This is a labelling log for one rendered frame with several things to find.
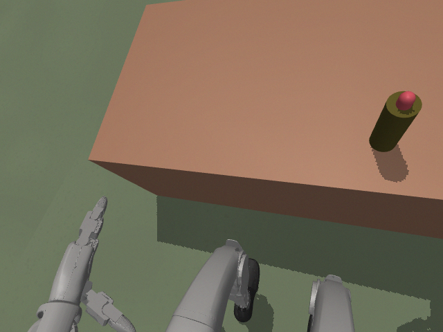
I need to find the bottle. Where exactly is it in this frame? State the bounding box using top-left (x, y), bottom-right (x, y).
top-left (369, 91), bottom-right (422, 152)

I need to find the left robot foot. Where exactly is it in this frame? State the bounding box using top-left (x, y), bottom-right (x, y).
top-left (234, 258), bottom-right (260, 322)

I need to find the left robot arm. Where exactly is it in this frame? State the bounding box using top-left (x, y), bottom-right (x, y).
top-left (28, 300), bottom-right (82, 332)

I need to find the left robot hand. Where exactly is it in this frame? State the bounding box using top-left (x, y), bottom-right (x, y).
top-left (48, 196), bottom-right (136, 332)

